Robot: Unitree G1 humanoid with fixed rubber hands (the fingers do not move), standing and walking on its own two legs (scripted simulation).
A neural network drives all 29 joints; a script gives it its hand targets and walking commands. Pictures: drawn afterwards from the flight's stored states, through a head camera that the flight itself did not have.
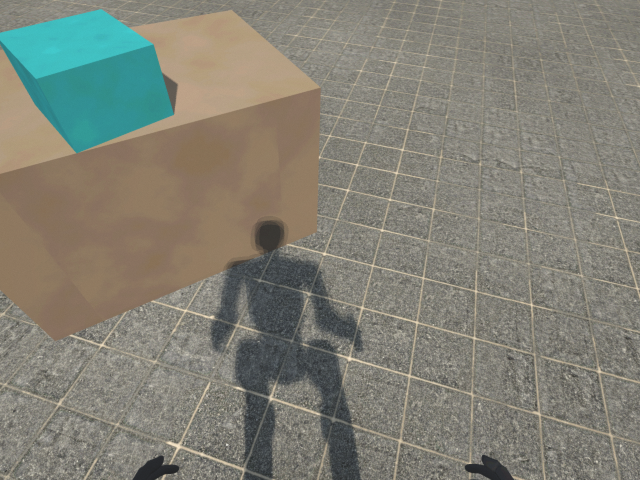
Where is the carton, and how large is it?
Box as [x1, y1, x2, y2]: [0, 9, 173, 152]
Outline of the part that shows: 101,9 0,33 0,44 34,103 76,152 173,114 153,44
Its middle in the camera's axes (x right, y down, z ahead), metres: -0.58 -0.41 +0.98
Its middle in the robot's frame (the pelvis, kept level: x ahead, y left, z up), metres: +1.03 +0.59 -0.01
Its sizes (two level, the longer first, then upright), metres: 0.291 0.258 0.184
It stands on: a pedestal, 0.65 m high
